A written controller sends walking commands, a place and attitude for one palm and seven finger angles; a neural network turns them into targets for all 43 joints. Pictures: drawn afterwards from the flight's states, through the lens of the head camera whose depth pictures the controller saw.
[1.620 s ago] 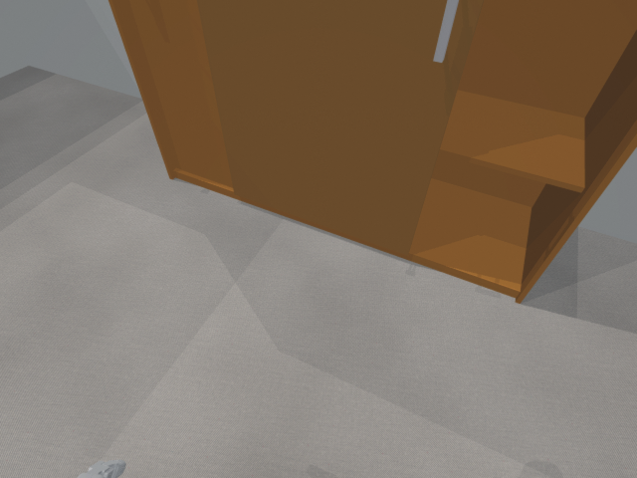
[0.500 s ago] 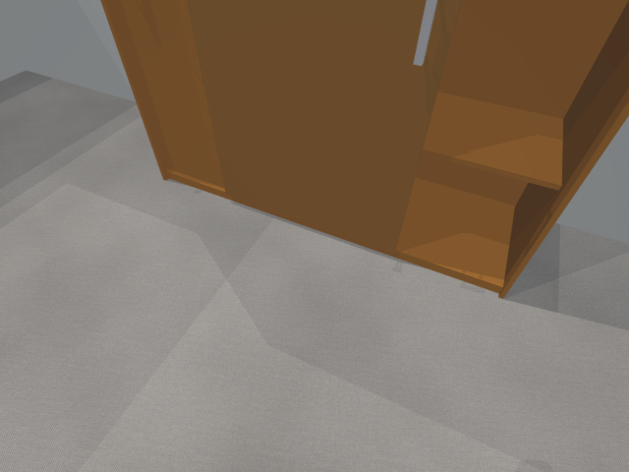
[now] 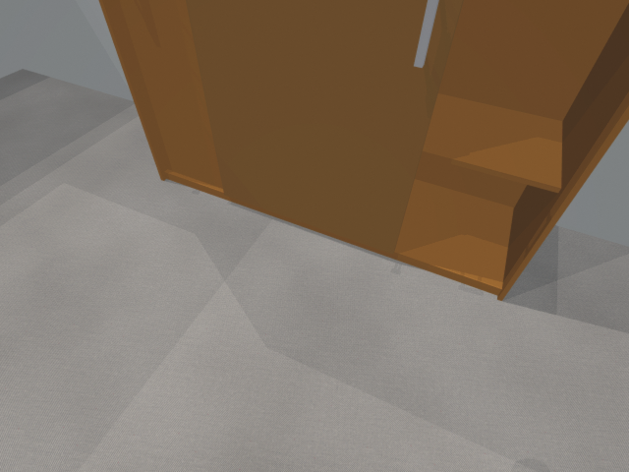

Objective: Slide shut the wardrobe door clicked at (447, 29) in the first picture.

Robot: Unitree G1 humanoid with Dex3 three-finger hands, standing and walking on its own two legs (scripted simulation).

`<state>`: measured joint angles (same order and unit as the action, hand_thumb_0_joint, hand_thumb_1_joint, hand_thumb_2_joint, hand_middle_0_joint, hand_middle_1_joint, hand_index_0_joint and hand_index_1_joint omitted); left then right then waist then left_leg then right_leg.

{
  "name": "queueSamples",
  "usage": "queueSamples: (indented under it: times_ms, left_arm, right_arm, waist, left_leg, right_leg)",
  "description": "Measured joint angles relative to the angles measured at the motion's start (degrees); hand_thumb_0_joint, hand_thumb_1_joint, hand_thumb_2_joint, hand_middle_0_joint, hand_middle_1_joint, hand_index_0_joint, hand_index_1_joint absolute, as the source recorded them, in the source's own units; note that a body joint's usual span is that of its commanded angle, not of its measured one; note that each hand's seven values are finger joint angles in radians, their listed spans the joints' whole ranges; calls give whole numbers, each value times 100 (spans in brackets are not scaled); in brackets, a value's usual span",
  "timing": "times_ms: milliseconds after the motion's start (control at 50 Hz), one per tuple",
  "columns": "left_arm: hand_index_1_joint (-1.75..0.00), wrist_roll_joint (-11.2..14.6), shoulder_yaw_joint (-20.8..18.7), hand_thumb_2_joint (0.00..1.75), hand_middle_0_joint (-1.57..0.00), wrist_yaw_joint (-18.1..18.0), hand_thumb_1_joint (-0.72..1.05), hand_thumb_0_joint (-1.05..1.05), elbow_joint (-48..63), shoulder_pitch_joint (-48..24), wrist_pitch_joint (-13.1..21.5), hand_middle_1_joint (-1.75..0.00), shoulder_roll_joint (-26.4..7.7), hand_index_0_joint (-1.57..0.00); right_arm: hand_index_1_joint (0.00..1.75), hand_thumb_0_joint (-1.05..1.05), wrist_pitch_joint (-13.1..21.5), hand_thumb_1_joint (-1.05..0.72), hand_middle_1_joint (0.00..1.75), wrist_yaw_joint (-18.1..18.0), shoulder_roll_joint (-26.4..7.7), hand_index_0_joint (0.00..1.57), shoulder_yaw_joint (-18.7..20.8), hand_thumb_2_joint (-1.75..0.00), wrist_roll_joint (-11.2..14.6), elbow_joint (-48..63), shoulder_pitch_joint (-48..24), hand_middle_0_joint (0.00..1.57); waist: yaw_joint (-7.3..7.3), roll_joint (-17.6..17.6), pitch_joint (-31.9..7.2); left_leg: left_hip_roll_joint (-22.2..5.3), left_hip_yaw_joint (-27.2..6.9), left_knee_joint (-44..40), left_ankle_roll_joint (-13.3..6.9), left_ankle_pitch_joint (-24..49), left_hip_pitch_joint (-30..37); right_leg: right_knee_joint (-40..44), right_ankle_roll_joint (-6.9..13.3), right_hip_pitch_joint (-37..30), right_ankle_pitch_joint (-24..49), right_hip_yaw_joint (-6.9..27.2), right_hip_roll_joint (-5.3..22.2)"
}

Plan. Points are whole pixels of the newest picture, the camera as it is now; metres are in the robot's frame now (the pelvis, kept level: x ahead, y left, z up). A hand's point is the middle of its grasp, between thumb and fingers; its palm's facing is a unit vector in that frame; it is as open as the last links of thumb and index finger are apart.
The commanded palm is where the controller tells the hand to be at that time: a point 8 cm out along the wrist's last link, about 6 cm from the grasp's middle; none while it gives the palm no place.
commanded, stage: walk to a spot facing it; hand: left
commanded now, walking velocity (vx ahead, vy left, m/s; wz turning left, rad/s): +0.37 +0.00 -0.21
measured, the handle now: (429, 25) +1.07 -0.21 +0.15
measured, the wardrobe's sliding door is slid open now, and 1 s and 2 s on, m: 0.43 0.43 0.43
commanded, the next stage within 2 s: turn to face it in 0.54 s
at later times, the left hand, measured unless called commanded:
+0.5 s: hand (224, 466) +0.17 +0.15 -0.19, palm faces -0.04 -0.98 -0.18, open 7.3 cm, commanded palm none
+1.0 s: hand (227, 355) +0.35 +0.18 -0.20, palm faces -0.16 -0.97 -0.17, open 7.3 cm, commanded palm none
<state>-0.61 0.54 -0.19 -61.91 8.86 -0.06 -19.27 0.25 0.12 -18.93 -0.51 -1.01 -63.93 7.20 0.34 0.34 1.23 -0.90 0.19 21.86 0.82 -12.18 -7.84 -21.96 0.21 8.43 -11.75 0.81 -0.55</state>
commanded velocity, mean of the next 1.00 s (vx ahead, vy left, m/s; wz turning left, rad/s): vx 0.20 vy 0.00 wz -0.21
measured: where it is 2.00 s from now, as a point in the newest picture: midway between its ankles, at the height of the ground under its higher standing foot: (346, 403)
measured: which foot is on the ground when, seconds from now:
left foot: down 0.00-0.42, up 0.44-0.80, down 0.82-1.00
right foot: down 0.00-0.26, up 0.28-0.40, down 0.42-0.82, up 0.84-1.00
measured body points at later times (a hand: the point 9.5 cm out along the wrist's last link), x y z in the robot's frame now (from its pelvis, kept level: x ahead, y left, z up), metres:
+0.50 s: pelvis +0.14 -0.03 -0.03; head +0.16 -0.03 +0.42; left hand +0.18 +0.20 -0.18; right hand +0.01 -0.23 -0.18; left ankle +0.03 +0.11 -0.68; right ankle +0.14 -0.12 -0.75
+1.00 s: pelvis +0.30 +0.01 -0.01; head +0.33 +0.03 +0.43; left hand +0.36 +0.24 -0.18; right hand +0.35 -0.23 -0.15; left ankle +0.39 +0.08 -0.75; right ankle +0.24 -0.10 -0.68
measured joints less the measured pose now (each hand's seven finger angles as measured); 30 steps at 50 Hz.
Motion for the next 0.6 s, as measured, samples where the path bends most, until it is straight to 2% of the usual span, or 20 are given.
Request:
queueSamples:
  times_ms: [120,220,260,300,340,380,420,440,480,520,560,600]
  left_arm:
    - [-30,-48,-59,90,-20,100,91,0,53,554,-85,-30,315,-20]
    - [-30,-58,-120,90,-20,150,91,0,6,1102,-43,-30,626,-20]
    - [-30,-59,-151,90,-20,151,91,0,-42,1284,-35,-30,722,-20]
    - [-30,-59,-160,90,-20,148,91,0,-110,1369,-51,-30,825,-20]
    - [-30,-61,-180,90,-20,164,91,1,-147,1304,-73,-30,914,-20]
    - [-30,-55,-217,90,-20,198,91,1,-83,1141,-50,-30,987,-20]
    - [-30,-63,-255,90,-20,228,91,1,101,977,95,-30,999,-20]
    - [-30,-72,-285,90,-20,205,91,1,192,906,222,-30,966,-20]
    - [-30,-36,-313,90,-20,118,91,1,287,798,384,-30,964,-21]
    - [-30,-36,-309,90,-20,35,91,0,315,805,424,-30,1001,-20]
    - [-30,-65,-283,90,-20,-30,91,0,264,888,420,-30,1056,-20]
    - [-30,-88,-248,90,-20,-52,91,0,156,997,406,-30,1115,-20]
  right_arm:
    - [30,0,-28,-90,30,39,309,20,13,-90,-63,60,459,20]
    - [30,0,63,-90,30,41,596,20,48,-90,-46,50,939,20]
    - [30,0,137,-90,30,21,723,20,72,-90,-43,39,1111,20]
    - [30,0,246,-90,30,-21,837,20,111,-90,-43,26,1265,20]
    - [30,0,328,-90,30,-63,929,20,133,-90,-62,3,1444,20]
    - [30,0,338,-90,30,-86,978,20,136,-90,-81,-83,1625,20]
    - [30,0,301,-90,30,-76,1018,20,131,-90,-54,-214,1809,20]
    - [30,0,264,-90,30,-53,1067,20,122,-90,-16,-304,1871,20]
    - [30,0,134,-90,30,-8,1110,20,147,-90,14,-468,1842,20]
    - [30,1,39,-90,30,10,1088,20,209,-90,-11,-493,1664,20]
    - [30,1,19,-90,30,18,1038,20,265,-90,-49,-356,1401,20]
    - [30,1,37,-91,30,30,1001,20,315,-90,-60,-131,1116,20]
  waist:
    - [47,0,-238]
    - [47,31,-235]
    - [49,109,-210]
    - [17,137,-119]
    - [-87,99,-1]
    - [-150,-9,115]
    - [-140,-111,226]
    - [-108,-81,267]
    - [-14,-93,315]
    - [58,-98,281]
    - [40,-81,208]
    - [-30,-57,122]
  left_leg:
    - [-60,124,625,-59,-695,-174]
    - [-101,241,1184,-82,-1066,-236]
    - [-80,373,1282,-92,-1283,-167]
    - [-92,542,1185,-76,-1377,51]
    - [-133,631,982,-48,-1402,310]
    - [-223,664,819,24,-1439,535]
    - [-356,651,1136,67,-1632,535]
    - [-411,649,1748,7,-1702,306]
    - [-436,426,3412,-96,-1699,-382]
    - [-440,346,4486,-132,-1371,-1067]
    - [-505,386,4721,-91,-1013,-1639]
    - [-581,444,4439,-19,-728,-2067]
  right_leg:
    - [-500,63,175,-495,125,-71]
    - [-1123,74,311,-950,243,-120]
    - [-1574,166,473,-1140,274,-91]
    - [-2338,180,799,-1411,50,-10]
    - [-2769,182,1121,-1666,-228,86]
    - [-2501,200,1295,-1572,-486,167]
    - [-1730,282,1208,-945,-669,181]
    - [-1722,310,1184,-550,-724,209]
    - [-1867,315,1043,-727,-815,176]
    - [-1600,302,765,-869,-809,110]
    - [-1158,238,476,-759,-759,65]
    - [-732,220,208,-641,-701,41]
